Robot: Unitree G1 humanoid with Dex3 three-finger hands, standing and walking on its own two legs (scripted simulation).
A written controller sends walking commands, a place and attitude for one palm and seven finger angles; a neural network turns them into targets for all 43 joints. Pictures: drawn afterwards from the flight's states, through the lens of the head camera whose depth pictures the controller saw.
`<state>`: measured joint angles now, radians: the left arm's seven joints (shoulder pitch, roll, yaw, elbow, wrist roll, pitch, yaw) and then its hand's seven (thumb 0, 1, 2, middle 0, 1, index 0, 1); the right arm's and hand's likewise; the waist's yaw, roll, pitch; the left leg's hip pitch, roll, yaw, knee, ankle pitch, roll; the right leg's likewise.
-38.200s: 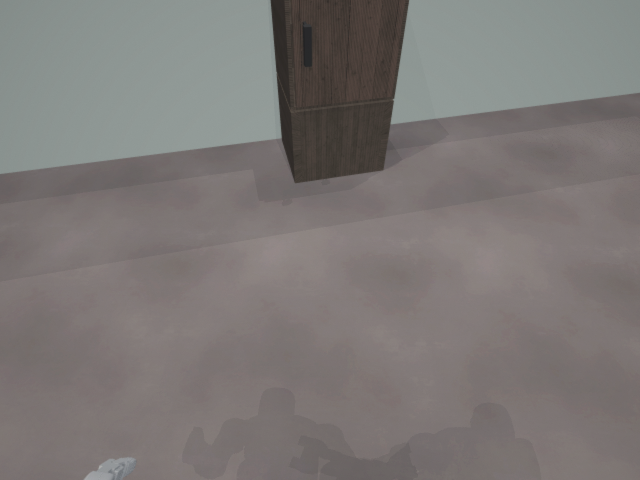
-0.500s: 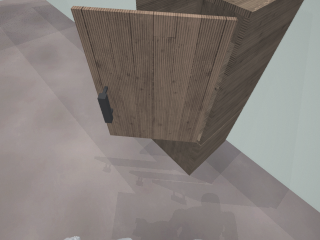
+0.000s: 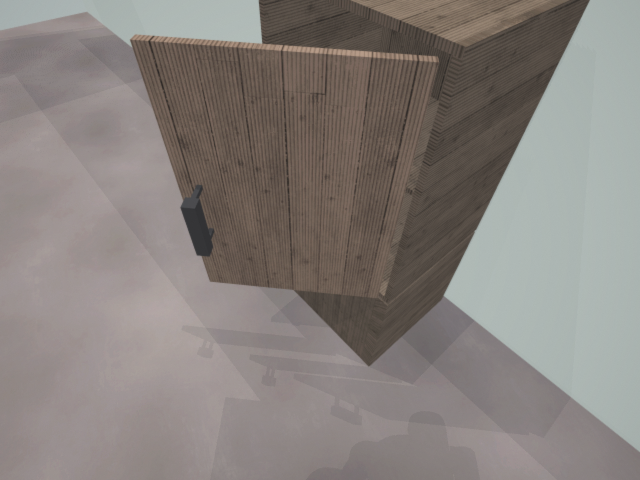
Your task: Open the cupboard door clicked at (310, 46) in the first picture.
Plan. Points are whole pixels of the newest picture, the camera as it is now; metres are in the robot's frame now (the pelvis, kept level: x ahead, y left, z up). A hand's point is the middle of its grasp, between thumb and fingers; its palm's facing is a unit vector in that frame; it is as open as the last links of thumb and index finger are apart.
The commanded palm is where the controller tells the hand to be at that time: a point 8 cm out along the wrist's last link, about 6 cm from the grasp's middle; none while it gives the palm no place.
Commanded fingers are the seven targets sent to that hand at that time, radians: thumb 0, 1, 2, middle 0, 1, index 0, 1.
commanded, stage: look again from close up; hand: left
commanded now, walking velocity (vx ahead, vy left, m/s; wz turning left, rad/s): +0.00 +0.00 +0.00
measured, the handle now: (201, 220) +0.58 +0.27 -0.09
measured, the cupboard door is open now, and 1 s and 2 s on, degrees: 43 43 43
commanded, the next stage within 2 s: shuffle to correct the standing spot in 0.54 s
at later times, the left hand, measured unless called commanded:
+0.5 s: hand out of the picture +0.04 +0.18 -0.17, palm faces +0.00 -0.97 -0.24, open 7.4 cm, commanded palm none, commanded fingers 0.00 0.90 0.90 -0.20 -0.30 -0.20 -0.30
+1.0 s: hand out of the picture +0.04 +0.22 -0.18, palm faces +0.02 -0.97 -0.23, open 7.4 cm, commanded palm none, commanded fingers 0.00 0.90 0.90 -0.20 -0.30 -0.20 -0.30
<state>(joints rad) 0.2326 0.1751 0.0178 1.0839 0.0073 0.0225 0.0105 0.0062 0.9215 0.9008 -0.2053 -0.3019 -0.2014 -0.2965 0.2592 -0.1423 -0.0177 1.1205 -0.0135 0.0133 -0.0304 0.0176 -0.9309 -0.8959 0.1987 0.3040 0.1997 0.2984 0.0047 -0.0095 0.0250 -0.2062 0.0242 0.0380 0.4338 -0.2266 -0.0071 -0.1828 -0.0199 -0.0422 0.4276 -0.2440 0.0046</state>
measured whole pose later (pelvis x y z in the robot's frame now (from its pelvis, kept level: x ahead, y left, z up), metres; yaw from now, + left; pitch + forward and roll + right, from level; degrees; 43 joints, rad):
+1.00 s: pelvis +0.01 +0.02 -0.01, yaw -1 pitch +0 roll +1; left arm 0.25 0.21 0.03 1.02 0.02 0.03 0.03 0.01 0.90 0.90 -0.21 -0.30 -0.20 -0.30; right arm 0.23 -0.20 -0.02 1.04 -0.01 0.02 -0.01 0.01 -0.91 -0.90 0.20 0.30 0.20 0.30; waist 0.02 -0.05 0.05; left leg -0.22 -0.02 0.08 0.51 -0.29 0.02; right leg -0.23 -0.07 0.00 0.57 -0.33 0.03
